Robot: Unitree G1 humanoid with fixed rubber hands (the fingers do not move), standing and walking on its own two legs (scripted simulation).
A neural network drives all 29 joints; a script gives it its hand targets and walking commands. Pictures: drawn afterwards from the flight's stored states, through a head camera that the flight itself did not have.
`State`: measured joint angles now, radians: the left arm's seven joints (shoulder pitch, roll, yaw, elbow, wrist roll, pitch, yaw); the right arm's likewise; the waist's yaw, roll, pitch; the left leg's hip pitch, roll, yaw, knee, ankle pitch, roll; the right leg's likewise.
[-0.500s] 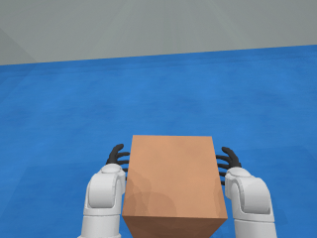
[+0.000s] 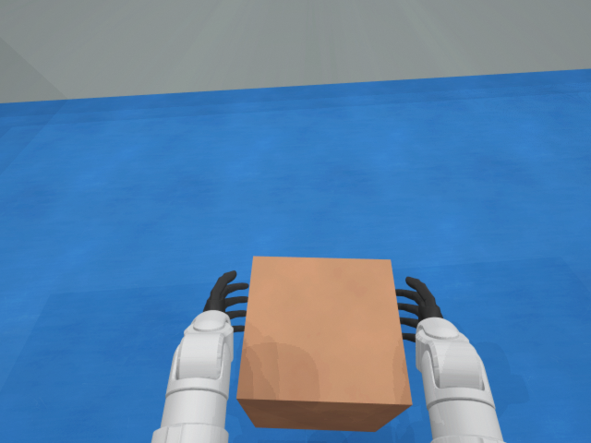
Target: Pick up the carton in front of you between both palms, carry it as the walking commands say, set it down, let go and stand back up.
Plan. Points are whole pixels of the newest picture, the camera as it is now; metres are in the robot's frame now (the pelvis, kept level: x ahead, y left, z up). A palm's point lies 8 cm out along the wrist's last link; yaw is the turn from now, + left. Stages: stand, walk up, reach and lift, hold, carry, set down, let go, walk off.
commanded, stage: carry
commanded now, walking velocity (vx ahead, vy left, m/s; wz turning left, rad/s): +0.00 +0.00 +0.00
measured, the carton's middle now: (318, 349) +0.31 +0.00 -0.08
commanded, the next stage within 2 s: hold in 0.78 s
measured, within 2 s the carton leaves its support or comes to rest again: neither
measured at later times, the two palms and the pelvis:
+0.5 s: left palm (204, 321) +0.29 +0.16 +0.04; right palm (418, 327) +0.29 -0.13 +0.03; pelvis +0.00 +0.01 +0.00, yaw +0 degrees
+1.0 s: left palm (172, 336) +0.26 +0.20 +0.04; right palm (389, 317) +0.30 -0.09 +0.04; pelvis +0.00 +0.01 +0.01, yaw +9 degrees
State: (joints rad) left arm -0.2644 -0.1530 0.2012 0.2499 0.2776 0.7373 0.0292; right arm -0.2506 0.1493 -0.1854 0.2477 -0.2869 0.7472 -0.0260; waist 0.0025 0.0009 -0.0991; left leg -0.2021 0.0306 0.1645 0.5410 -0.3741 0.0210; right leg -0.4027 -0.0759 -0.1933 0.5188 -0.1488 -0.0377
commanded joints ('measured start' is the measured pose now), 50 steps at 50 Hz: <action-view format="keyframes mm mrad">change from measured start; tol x16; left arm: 1 -454 -890 -488 3 -254 -78 -252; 37 -438 -912 -589 -147 -297 -46 -234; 41 -309 -896 -464 27 -232 -75 -221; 50 -499 -924 -532 -1 -274 -90 -253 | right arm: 1 -454 898 480 -17 251 -98 252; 50 -477 877 542 -128 258 -83 227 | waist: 1 3 16 -235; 38 4 -45 -185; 41 0 176 -50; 50 -4 0 -116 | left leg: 1 -36 123 -109 -79 247 2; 11 40 129 -107 -45 429 6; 17 -62 133 -102 -88 175 15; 23 -13 125 -100 -60 384 7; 38 -34 109 -101 -130 104 8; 42 -3 -32 -319 -215 628 9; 50 -19 -82 -282 -238 433 -26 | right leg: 1 196 -90 116 -27 222 5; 38 184 -99 133 -83 78 25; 39 196 -106 124 -66 95 18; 40 565 172 220 -43 277 -5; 50 517 198 242 -118 211 33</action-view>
